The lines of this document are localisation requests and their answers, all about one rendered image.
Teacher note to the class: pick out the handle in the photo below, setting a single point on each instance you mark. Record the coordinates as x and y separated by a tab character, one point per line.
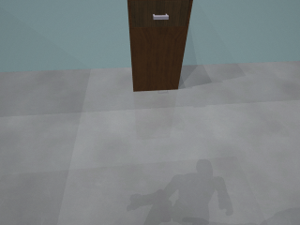
160	17

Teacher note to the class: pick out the cabinet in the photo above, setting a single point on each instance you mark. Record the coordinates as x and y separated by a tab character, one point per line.
157	53

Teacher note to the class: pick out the drawer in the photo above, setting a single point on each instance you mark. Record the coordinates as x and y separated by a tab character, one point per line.
142	13

